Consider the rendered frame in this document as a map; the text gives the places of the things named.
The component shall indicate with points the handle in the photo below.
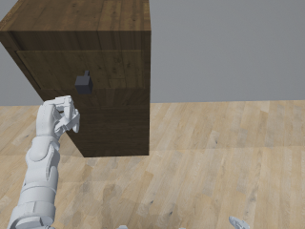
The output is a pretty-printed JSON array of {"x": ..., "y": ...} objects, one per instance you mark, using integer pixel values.
[{"x": 83, "y": 83}]

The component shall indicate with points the left robot hand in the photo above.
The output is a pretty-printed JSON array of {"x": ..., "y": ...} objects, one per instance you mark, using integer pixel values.
[{"x": 50, "y": 122}]

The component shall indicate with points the right robot hand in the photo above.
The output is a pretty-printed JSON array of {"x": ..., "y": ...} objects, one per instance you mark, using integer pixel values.
[{"x": 238, "y": 224}]

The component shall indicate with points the drawer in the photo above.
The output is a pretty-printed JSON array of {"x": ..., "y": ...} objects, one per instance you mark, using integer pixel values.
[{"x": 108, "y": 68}]

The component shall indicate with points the cabinet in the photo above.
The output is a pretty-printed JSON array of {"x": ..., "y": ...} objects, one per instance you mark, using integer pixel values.
[{"x": 113, "y": 121}]

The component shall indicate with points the left robot forearm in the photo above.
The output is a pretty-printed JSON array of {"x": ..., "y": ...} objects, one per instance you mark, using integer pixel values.
[{"x": 35, "y": 207}]

